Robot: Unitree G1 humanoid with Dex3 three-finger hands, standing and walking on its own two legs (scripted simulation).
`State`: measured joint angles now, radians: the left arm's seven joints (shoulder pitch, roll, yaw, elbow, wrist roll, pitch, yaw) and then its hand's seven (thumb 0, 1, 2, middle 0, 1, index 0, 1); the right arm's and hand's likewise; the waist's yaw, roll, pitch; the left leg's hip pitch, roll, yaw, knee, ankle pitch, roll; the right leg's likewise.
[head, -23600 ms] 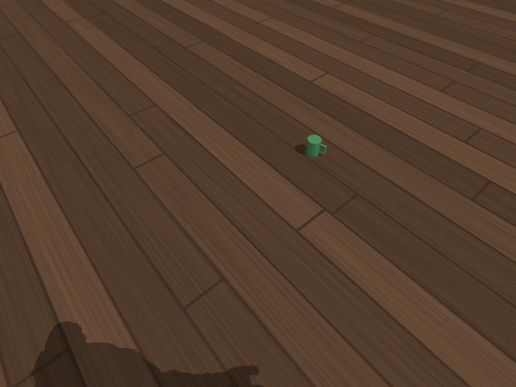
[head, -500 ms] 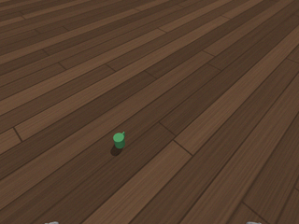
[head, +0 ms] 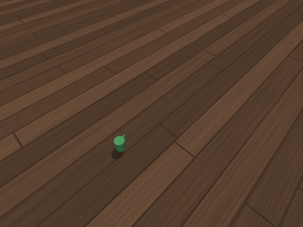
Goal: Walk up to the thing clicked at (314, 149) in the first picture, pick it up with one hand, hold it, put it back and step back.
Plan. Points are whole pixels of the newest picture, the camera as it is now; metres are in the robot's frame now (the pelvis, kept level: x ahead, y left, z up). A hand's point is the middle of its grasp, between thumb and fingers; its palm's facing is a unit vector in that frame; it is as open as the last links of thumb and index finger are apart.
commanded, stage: stand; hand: left
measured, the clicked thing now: (121, 142) +0.81 +0.24 -0.73
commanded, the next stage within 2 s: walk up in 0.48 s
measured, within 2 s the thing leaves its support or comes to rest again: neither
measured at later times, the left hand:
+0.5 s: hand out of the picture +0.09 +0.25 -0.15, palm faces -0.04 -0.94 -0.35, open 7.4 cm
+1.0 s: hand out of the picture +0.16 +0.34 -0.16, palm faces -0.06 -0.94 -0.35, open 7.4 cm
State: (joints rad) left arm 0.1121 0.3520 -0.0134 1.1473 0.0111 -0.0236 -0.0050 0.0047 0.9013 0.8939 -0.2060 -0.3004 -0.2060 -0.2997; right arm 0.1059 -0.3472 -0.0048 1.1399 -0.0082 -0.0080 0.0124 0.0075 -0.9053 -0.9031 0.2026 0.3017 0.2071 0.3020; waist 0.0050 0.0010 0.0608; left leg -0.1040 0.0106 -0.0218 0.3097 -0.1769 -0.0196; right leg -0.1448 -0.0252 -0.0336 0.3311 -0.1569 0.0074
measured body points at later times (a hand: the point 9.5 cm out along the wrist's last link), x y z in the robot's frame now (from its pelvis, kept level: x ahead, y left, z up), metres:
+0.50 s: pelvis +0.01 -0.01 +0.00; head +0.02 -0.01 +0.45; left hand +0.09 +0.29 -0.13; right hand +0.08 -0.31 -0.14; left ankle +0.00 +0.13 -0.75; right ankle +0.02 -0.12 -0.75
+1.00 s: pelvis +0.12 +0.06 -0.01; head +0.14 +0.08 +0.44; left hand +0.16 +0.39 -0.14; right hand +0.14 -0.26 -0.12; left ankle +0.13 +0.17 -0.75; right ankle +0.15 -0.08 -0.69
